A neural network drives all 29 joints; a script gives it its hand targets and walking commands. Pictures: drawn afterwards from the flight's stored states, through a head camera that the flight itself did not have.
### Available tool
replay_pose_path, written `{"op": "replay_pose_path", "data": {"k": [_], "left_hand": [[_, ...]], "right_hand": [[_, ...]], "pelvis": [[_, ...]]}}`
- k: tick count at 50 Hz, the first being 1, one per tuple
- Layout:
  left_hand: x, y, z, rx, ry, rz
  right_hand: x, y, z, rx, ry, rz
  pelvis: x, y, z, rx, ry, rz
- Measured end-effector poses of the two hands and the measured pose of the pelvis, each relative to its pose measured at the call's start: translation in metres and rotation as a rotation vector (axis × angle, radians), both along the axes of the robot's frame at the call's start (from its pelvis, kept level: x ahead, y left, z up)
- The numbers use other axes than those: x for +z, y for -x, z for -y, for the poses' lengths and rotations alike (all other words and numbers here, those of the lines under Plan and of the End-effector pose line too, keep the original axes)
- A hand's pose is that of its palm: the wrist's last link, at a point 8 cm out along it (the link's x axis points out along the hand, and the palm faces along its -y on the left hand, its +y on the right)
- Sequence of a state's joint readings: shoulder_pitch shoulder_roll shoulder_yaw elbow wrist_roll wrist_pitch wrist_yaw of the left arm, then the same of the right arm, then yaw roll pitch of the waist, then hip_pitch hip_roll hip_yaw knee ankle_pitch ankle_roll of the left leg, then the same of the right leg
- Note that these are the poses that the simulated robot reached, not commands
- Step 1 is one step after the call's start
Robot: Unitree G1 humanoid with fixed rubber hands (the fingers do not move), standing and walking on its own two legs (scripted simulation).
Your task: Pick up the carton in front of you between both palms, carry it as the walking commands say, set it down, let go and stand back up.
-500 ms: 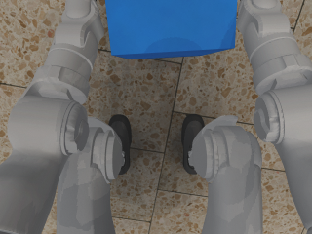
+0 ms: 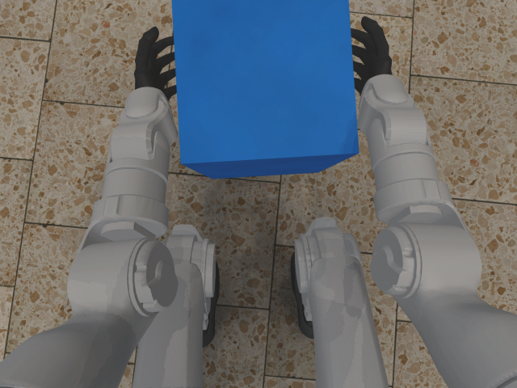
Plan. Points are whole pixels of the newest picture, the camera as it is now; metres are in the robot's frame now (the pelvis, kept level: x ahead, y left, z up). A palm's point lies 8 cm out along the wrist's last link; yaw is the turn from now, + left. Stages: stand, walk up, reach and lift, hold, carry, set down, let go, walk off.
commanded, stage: reach and lift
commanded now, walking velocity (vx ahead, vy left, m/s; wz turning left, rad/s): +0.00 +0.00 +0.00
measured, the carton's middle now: (263, 106) +0.51 -0.03 -0.14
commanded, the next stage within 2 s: none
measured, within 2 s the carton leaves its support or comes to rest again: neither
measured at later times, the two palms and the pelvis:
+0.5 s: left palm (87, 60) +0.48 +0.13 +0.08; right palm (430, 50) +0.48 -0.17 +0.07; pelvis +0.02 +0.01 +0.12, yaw -1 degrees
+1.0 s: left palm out of the picture +0.44 +0.14 +0.24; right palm out of the picture +0.43 -0.16 +0.24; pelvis +0.06 +0.00 +0.27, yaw -2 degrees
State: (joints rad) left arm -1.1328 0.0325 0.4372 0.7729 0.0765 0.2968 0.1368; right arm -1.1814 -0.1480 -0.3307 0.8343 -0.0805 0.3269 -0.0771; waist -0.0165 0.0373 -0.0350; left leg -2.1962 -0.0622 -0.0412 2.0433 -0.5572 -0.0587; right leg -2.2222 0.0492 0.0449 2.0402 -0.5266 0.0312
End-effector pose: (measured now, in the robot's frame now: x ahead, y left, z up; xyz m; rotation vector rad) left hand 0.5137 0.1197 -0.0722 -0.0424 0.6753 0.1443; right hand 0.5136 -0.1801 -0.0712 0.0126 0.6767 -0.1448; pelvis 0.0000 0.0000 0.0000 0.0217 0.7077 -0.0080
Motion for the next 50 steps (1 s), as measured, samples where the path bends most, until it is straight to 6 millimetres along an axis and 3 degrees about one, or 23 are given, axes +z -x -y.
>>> {"op": "replay_pose_path", "data": {"k": [6, 15, 25, 50], "left_hand": [[0.046, 0.014, -0.005, 0.001, -0.013, -0.026], [0.091, 0.021, -0.012, 0.001, -0.008, -0.007], [0.149, 0.033, -0.009, -0.010, -0.005, -0.001], [0.313, 0.079, -0.017, -0.017, -0.007, -0.009]], "right_hand": [[0.045, 0.012, -0.004, 0.012, 0.001, -0.027], [0.090, 0.021, -0.011, 0.010, 0.003, -0.009], [0.146, 0.038, -0.008, -0.014, -0.012, -0.003], [0.309, 0.085, -0.017, -0.024, -0.023, -0.011]], "pelvis": [[0.037, 0.004, -0.002, -0.015, -0.005, -0.022], [0.076, 0.000, -0.005, -0.004, 0.006, -0.039], [0.123, -0.017, -0.006, -0.012, 0.008, -0.001], [0.265, -0.065, -0.002, -0.018, 0.018, 0.273]]}}
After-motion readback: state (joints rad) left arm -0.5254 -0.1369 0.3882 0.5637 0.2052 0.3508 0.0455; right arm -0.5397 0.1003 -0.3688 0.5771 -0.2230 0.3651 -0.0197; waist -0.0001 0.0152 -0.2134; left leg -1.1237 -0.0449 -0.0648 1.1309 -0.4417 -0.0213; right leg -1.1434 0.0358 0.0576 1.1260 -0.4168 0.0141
